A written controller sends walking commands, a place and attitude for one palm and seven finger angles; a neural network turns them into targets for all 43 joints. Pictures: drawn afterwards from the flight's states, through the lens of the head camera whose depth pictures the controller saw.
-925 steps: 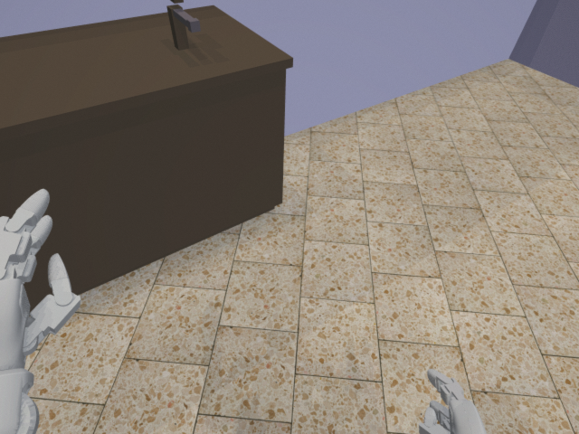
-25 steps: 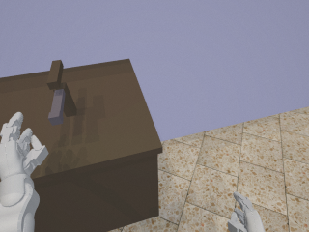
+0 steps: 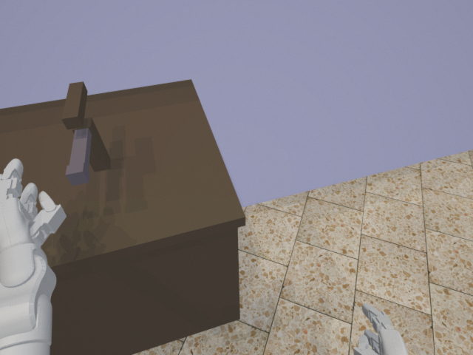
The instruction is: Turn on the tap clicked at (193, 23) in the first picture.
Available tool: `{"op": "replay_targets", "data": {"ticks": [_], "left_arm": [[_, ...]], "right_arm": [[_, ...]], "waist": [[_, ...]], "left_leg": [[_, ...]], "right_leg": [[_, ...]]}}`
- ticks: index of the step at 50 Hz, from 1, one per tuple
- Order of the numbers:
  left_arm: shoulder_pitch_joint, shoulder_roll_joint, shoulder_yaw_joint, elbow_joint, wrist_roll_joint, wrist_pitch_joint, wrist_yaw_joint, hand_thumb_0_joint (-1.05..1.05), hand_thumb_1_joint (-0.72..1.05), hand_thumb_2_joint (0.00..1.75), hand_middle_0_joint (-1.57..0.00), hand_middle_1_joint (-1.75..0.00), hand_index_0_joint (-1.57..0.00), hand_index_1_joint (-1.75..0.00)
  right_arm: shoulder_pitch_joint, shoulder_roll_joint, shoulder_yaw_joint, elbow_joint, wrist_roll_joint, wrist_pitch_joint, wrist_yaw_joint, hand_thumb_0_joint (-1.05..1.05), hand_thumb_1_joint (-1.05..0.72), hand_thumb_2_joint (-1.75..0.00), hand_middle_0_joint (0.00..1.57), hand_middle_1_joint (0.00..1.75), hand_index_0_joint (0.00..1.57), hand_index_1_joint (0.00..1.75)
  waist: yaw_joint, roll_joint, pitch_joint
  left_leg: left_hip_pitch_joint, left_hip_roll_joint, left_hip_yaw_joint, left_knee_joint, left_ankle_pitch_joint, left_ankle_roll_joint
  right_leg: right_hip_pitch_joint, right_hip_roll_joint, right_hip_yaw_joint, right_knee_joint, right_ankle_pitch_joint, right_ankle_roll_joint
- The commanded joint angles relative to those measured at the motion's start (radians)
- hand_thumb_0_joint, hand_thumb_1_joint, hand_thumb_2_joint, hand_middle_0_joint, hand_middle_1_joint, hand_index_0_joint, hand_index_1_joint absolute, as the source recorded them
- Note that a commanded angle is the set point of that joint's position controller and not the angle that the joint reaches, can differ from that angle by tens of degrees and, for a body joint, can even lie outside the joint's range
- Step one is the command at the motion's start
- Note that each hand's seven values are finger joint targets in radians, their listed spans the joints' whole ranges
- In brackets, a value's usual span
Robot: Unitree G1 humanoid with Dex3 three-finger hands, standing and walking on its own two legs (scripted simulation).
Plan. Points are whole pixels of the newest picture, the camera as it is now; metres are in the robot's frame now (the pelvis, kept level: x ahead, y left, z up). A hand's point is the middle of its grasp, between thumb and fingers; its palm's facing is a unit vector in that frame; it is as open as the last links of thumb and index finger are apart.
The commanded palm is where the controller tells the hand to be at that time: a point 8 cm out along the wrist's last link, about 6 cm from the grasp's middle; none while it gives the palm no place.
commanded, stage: reach beside the lever's end, fingers flat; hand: left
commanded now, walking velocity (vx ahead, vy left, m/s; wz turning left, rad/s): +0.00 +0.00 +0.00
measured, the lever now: (78, 174) +0.37 +0.32 +0.12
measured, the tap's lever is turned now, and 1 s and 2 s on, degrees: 0 0 14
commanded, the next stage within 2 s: push the lever round in 0.70 s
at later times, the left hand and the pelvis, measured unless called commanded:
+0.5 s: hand (67, 194) +0.32 +0.32 +0.11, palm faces +0.57 -0.81 -0.10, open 7.8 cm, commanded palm +0.27 +0.36 +0.11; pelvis +0.01 +0.00 +0.00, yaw +0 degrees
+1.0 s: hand (68, 202) +0.32 +0.32 +0.10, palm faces +0.59 -0.80 -0.09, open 7.8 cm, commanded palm +0.27 +0.35 +0.11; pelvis +0.01 +0.01 +0.00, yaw +0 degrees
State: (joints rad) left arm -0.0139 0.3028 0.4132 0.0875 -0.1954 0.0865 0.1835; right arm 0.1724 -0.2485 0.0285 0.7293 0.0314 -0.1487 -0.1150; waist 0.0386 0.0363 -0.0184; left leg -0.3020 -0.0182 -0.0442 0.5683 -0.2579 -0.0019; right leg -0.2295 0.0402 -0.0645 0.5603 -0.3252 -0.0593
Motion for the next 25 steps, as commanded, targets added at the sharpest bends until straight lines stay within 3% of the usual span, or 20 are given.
{"op": "replay_targets", "data": {"ticks": [1,3,5,8,10,11,14,15,18,20,21,24,25], "left_arm": [[-0.306,0.265,0.074,-0.170,0.005,-0.100,-0.013,0.00,0.90,0.90,-0.15,-0.16,-0.15,-0.16],[-0.306,0.297,0.105,-0.119,-0.002,-0.108,-0.019,0.00,0.90,0.90,-0.15,-0.15,-0.15,-0.15],[-0.310,0.328,0.127,-0.085,0.003,-0.112,-0.025,0.00,0.90,0.90,-0.15,-0.15,-0.15,-0.15],[-0.332,0.321,0.118,-0.058,0.003,-0.124,-0.031,0.00,0.90,0.90,-0.15,-0.15,-0.15,-0.15],[-0.363,0.363,0.145,-0.012,0.010,-0.131,-0.035,0.00,0.90,0.90,-0.15,-0.15,-0.15,-0.15],[-0.396,0.352,0.131,0.005,0.008,-0.136,-0.039,0.00,0.90,0.90,-0.15,-0.15,-0.15,-0.15],[-0.391,0.388,0.160,0.043,0.006,-0.160,-0.053,0.00,0.90,0.90,-0.15,-0.15,-0.15,-0.15],[-0.430,0.398,0.156,0.032,0.018,-0.173,-0.053,0.00,0.90,0.90,-0.15,-0.15,-0.15,-0.15],[-0.443,0.331,0.093,0.003,0.019,-0.206,-0.063,0.00,0.90,0.90,-0.15,-0.15,-0.15,-0.15],[-0.373,0.352,0.129,0.020,0.020,-0.215,-0.062,0.00,0.90,0.90,-0.15,-0.15,-0.15,-0.15],[-0.376,0.335,0.114,0.024,0.015,-0.213,-0.064,0.00,0.90,0.90,-0.15,-0.15,-0.15,-0.15],[-0.334,0.323,0.119,0.045,-0.003,-0.190,-0.070,0.00,0.90,0.90,-0.15,-0.15,-0.15,-0.15],[-0.340,0.355,0.151,0.047,0.004,-0.188,-0.061,0.00,0.90,0.90,-0.15,-0.15,-0.15,-0.15]], "right_arm": [[-0.103,-0.121,-0.040,-0.150,0.004,-0.057,-0.007,0.00,-0.90,-0.90,0.20,0.30,0.20,0.30],[-0.092,-0.129,-0.045,-0.147,0.003,-0.058,-0.007,0.00,-0.90,-0.90,0.20,0.30,0.20,0.30],[-0.087,-0.130,-0.045,-0.142,0.005,-0.047,-0.008,0.00,-0.90,-0.90,0.20,0.30,0.20,0.30],[-0.071,-0.132,-0.048,-0.150,0.005,-0.050,-0.002,0.00,-0.90,-0.90,0.20,0.30,0.20,0.30],[-0.058,-0.138,-0.048,-0.138,0.006,-0.041,-0.004,0.00,-0.90,-0.90,0.20,0.30,0.20,0.30],[-0.050,-0.140,-0.047,-0.141,0.006,-0.041,-0.003,0.00,-0.90,-0.90,0.20,0.30,0.20,0.30],[-0.036,-0.147,-0.054,-0.143,0.005,-0.039,0.000,0.00,-0.90,-0.90,0.20,0.30,0.20,0.30],[-0.035,-0.144,-0.052,-0.137,0.007,-0.034,0.000,0.00,-0.90,-0.90,0.20,0.30,0.20,0.30],[-0.020,-0.143,-0.058,-0.146,0.003,-0.046,0.010,0.00,-0.90,-0.90,0.20,0.30,0.20,0.30],[-0.012,-0.146,-0.064,-0.142,0.001,-0.044,0.014,0.00,-0.90,-0.90,0.20,0.30,0.20,0.30],[-0.006,-0.150,-0.063,-0.146,0.002,-0.042,0.015,0.00,-0.90,-0.90,0.20,0.30,0.20,0.30],[-0.010,-0.151,-0.066,-0.157,0.009,-0.038,0.015,0.00,-0.90,-0.90,0.20,0.30,0.20,0.30],[-0.013,-0.151,-0.064,-0.149,0.011,-0.032,0.014,0.00,-0.90,-0.90,0.20,0.30,0.20,0.30]], "waist": [[-0.012,0.029,-0.169],[-0.010,-0.007,-0.180],[-0.006,0.014,-0.179],[-0.009,0.043,-0.191],[-0.018,0.030,-0.175],[-0.031,0.003,-0.168],[-0.024,0.005,-0.200],[-0.025,0.060,-0.203],[-0.033,0.085,-0.247],[-0.016,0.072,-0.260],[-0.026,0.041,-0.268],[-0.015,0.003,-0.231],[-0.010,0.012,-0.216]], "left_leg": [[0.076,-0.012,-0.003,-0.065,0.111,0.028],[0.059,-0.014,0.002,-0.053,0.119,0.032],[0.046,-0.016,0.007,-0.048,0.127,0.032],[0.044,-0.016,0.007,-0.041,0.130,0.033],[0.028,-0.014,0.007,-0.034,0.125,0.035],[0.016,-0.014,0.004,-0.032,0.120,0.036],[0.009,-0.015,0.009,-0.018,0.131,0.040],[0.016,-0.015,0.010,-0.017,0.129,0.038],[0.059,-0.011,0.002,-0.005,0.174,0.038],[0.060,-0.008,0.000,0.000,0.199,0.038],[0.053,-0.009,-0.004,-0.002,0.201,0.039],[0.026,-0.009,0.002,-0.010,0.184,0.039],[0.023,-0.007,-0.002,-0.018,0.177,0.037]], "right_leg": [[-0.023,-0.033,0.049,-0.106,0.174,0.037],[-0.014,-0.033,0.054,-0.104,0.201,0.042],[-0.008,-0.035,0.058,-0.101,0.217,0.043],[-0.017,-0.034,0.058,-0.093,0.224,0.043],[-0.029,-0.032,0.058,-0.093,0.222,0.044],[-0.035,-0.034,0.057,-0.089,0.223,0.047],[-0.028,-0.033,0.064,-0.080,0.244,0.048],[-0.036,-0.033,0.064,-0.076,0.231,0.044],[-0.044,-0.025,0.054,-0.057,0.264,0.038],[-0.031,-0.022,0.052,-0.052,0.285,0.037],[-0.028,-0.024,0.048,-0.048,0.293,0.040],[-0.024,-0.025,0.048,-0.058,0.291,0.045],[-0.025,-0.025,0.045,-0.059,0.275,0.042]]}}
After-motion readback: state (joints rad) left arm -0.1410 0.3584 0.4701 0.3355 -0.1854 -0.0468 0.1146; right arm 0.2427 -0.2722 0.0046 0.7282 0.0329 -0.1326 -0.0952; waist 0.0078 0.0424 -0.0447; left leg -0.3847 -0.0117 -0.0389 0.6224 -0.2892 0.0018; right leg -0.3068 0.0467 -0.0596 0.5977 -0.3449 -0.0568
